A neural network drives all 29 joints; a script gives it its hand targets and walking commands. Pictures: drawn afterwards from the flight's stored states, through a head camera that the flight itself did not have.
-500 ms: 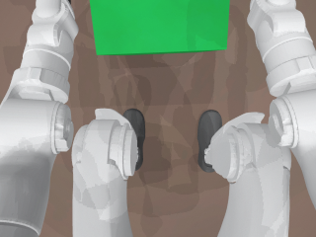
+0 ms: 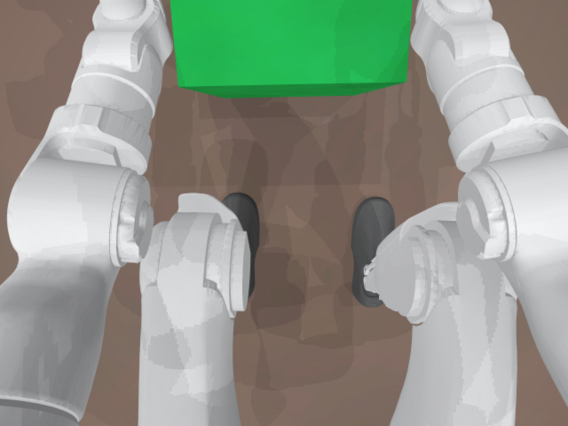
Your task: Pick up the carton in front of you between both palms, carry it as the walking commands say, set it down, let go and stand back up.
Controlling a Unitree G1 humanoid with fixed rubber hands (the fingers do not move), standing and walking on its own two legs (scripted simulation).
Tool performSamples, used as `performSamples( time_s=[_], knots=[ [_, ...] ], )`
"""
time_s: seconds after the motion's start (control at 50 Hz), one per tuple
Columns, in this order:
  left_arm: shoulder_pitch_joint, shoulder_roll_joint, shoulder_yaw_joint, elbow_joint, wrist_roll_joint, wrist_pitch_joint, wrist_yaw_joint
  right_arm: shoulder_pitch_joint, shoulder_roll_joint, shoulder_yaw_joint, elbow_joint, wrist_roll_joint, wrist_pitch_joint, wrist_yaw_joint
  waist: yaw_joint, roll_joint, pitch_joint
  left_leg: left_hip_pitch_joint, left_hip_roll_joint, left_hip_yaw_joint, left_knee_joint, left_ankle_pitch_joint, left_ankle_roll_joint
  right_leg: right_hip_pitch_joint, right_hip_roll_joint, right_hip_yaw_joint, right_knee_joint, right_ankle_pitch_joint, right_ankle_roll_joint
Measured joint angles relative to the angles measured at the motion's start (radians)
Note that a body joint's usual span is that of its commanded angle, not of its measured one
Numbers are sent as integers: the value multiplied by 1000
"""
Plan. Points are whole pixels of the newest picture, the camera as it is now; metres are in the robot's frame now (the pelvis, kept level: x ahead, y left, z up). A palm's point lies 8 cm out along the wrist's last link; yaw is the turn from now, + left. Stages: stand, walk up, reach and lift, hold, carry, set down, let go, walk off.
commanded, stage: reach and lift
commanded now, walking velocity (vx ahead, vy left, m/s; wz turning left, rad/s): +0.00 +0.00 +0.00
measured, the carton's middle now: (289, 3) +0.53 +0.05 -0.25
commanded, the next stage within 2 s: none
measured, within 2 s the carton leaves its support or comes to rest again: leaves its support in 0.18 s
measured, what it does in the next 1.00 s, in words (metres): rises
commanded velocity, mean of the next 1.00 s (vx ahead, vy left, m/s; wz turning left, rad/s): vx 0.00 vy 0.00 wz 0.00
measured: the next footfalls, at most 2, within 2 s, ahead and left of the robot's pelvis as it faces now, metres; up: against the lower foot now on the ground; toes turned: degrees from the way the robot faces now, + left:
none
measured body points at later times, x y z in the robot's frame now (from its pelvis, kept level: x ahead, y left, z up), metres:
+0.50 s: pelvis +0.00 -0.01 +0.04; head +0.28 +0.02 +0.40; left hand +0.51 +0.21 -0.03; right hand +0.53 -0.10 -0.04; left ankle +0.12 +0.12 -0.34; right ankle +0.13 -0.13 -0.34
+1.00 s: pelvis +0.03 -0.01 +0.17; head +0.24 +0.01 +0.56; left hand +0.48 +0.20 +0.11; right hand +0.50 -0.11 +0.11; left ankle +0.12 +0.12 -0.34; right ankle +0.13 -0.13 -0.34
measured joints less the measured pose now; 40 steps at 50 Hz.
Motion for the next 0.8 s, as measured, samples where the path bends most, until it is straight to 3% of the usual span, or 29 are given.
performSamples(
  time_s=[0.14,0.22,0.28,0.4,0.56,0.68,0.8],
  knots=[
    [11,1,55,-55,59,89,-26,13,19,-92,-52,-78,81,11,2,-12,-5,-10,7,4,38,-7,-2,-19,13,6,39,0,0],
    [90,-17,49,-172,48,151,19,60,23,-74,-127,-63,134,4,-1,-18,-46,-20,7,3,51,-13,-4,-29,22,10,53,-6,6],
    [171,-40,82,-272,73,188,21,137,48,-104,-225,-74,173,1,-11,-23,-114,-18,-6,-5,42,-15,-10,-21,36,17,47,-18,23],
    [313,-145,245,-395,229,276,-24,308,148,-249,-359,-199,240,32,-9,-25,-313,17,-26,-14,-37,-13,-22,21,48,27,-25,-30,27],
    [385,-235,423,-414,427,339,-101,380,256,-434,-396,-417,310,89,-13,-11,-474,109,-44,-26,-226,33,-30,118,58,27,-203,5,14],
    [418,-265,462,-461,485,353,-129,412,284,-454,-448,-453,333,104,-11,-14,-515,177,-42,-31,-334,56,-33,182,68,31,-309,26,11],
    [489,-288,444,-534,477,372,-136,486,310,-433,-523,-443,351,107,-16,-13,-544,254,-41,-34,-412,56,-33,260,63,31,-387,26,4]
  ],
)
